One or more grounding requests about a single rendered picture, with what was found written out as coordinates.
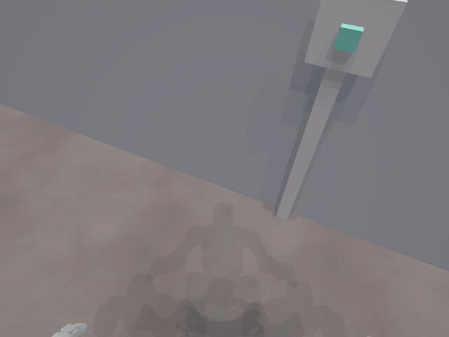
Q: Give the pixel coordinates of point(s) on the left robot hand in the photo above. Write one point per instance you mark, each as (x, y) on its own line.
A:
(70, 330)

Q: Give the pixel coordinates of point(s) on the button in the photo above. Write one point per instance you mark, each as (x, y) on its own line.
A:
(348, 38)

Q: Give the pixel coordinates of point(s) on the panel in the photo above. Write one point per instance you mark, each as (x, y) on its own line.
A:
(379, 19)

